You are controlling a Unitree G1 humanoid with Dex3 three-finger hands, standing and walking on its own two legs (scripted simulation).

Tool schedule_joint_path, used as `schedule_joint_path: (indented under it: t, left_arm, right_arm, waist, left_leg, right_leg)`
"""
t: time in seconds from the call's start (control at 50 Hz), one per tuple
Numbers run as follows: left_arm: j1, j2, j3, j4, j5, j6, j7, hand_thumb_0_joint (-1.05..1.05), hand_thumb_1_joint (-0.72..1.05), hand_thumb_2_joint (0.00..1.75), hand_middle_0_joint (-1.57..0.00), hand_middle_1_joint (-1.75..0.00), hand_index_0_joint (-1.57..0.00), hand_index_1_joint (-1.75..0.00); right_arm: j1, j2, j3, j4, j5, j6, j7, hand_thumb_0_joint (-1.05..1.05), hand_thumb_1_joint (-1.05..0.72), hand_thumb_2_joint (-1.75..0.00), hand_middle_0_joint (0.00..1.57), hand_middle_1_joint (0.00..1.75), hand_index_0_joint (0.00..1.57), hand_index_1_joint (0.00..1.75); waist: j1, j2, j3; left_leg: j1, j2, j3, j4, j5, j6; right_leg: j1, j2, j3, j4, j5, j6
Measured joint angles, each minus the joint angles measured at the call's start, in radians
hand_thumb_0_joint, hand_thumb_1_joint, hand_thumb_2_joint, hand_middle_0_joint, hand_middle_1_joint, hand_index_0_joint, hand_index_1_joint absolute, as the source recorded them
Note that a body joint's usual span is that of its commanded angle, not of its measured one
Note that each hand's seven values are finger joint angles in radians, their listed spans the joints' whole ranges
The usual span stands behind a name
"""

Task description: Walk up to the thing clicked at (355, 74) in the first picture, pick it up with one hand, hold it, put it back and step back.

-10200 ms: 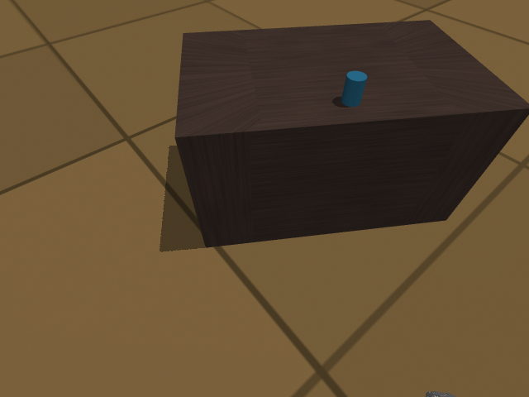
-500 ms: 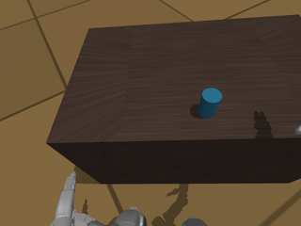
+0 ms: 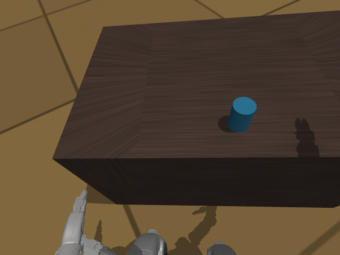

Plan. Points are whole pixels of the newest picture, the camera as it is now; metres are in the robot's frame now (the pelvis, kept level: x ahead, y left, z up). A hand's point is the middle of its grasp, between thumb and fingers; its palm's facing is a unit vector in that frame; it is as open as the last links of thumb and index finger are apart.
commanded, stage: go down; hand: right
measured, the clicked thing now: (241, 115) +0.49 -0.15 -0.03
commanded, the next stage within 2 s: approach in 0.78 s
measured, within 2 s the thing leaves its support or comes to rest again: neither
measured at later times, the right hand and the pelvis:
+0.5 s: hand out of the picture +0.41 -0.34 +0.11, palm faces +0.11 +0.99 -0.01, open 17.6 cm; pelvis -0.01 +0.01 -0.01, yaw +0 degrees
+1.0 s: hand out of the picture +0.41 -0.34 +0.10, palm faces +0.12 +0.99 +0.02, open 17.6 cm; pelvis +0.00 +0.00 -0.01, yaw +0 degrees
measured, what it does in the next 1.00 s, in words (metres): stands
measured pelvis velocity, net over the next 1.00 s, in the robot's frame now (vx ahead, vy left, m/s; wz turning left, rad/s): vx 0.00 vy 0.00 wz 0.00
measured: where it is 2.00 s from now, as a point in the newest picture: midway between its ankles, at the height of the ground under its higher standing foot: outside the picture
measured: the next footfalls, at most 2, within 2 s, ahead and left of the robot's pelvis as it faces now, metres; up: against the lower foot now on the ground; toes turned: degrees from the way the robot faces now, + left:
none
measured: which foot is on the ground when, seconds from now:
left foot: down 0.00-1.00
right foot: down 0.00-1.00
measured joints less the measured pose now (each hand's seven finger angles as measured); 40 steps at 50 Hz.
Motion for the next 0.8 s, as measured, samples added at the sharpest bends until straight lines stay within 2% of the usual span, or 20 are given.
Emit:
schedule_joint_path:
  t: [0.28,0.36,0.5,0.68,0.8]
  left_arm:
    - [0.024,0.01,-0.013,-0.075,0.001,0.005,-0.006,-0.01,-0.54,0.07,-0.06,-0.06,-0.05,-0.06]
    - [0.022,0.008,-0.015,-0.071,0.003,0.004,-0.01,-0.01,-0.54,0.07,-0.06,-0.06,-0.05,-0.06]
    - [0.02,0.005,-0.016,-0.067,0.005,0.009,-0.015,-0.01,-0.54,0.07,-0.06,-0.06,-0.05,-0.06]
    - [0.039,0.01,-0.012,-0.1,0.001,0.011,-0.009,-0.01,-0.54,0.07,-0.06,-0.06,-0.05,-0.06]
    - [0.041,0.004,-0.007,-0.086,0.006,0.011,-0.014,-0.01,-0.54,0.07,-0.06,-0.06,-0.05,-0.06]
  right_arm:
    - [-0.043,-0.042,-0.03,0.051,-0.025,0.001,0.002,-0.01,0.57,-0.05,0.06,0.05,0.06,0.05]
    - [-0.049,-0.055,-0.025,0.057,-0.029,-0.004,0.004,-0.01,0.57,-0.05,0.06,0.05,0.06,0.05]
    - [-0.038,-0.038,-0.013,0.035,-0.021,-0.003,0.016,-0.01,0.57,-0.05,0.06,0.05,0.06,0.05]
    - [-0.036,-0.044,-0.04,0.035,-0.031,0.0,-0.001,-0.01,0.57,-0.05,0.06,0.05,0.06,0.05]
    - [-0.028,-0.041,-0.009,0.021,-0.022,0.001,0.004,-0.01,0.56,-0.05,0.06,0.05,0.06,0.05]
  waist:
    - [0.02,0.005,0.005]
    - [0.019,0.007,0.002]
    - [0.016,0.003,0.0]
    - [0.022,0.009,-0.004]
    - [0.013,0.003,-0.008]
  left_leg:
    - [-0.031,-0.003,0.006,0.029,-0.009,0.008]
    - [-0.049,-0.003,0.007,0.042,-0.012,0.009]
    - [-0.068,-0.003,0.007,0.055,-0.014,0.009]
    - [-0.061,-0.003,0.004,0.055,-0.017,0.006]
    - [-0.067,-0.002,0.005,0.059,-0.02,0.004]
  right_leg:
    - [-0.028,-0.003,0.007,0.022,-0.004,0.006]
    - [-0.048,-0.004,0.01,0.036,-0.008,0.007]
    - [-0.068,-0.003,0.011,0.052,-0.012,0.007]
    - [-0.059,-0.004,0.008,0.053,-0.017,0.005]
    - [-0.069,-0.002,0.009,0.06,-0.021,0.003]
